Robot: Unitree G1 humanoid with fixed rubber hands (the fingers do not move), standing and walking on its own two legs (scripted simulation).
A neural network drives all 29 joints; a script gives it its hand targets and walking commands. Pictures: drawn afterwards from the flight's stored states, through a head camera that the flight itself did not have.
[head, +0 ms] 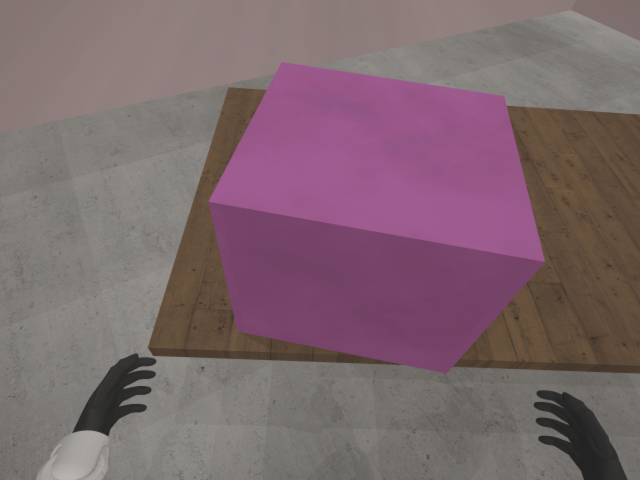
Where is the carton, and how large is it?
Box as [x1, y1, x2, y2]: [208, 62, 544, 372]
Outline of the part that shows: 281,62 208,201 237,330 447,372 544,262 504,97 494,94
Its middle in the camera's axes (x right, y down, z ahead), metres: +0.07 -0.03 +0.55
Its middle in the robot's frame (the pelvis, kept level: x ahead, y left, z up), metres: +0.45 -0.04 +0.07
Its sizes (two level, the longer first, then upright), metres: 0.315 0.290 0.276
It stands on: a table, 0.70 m high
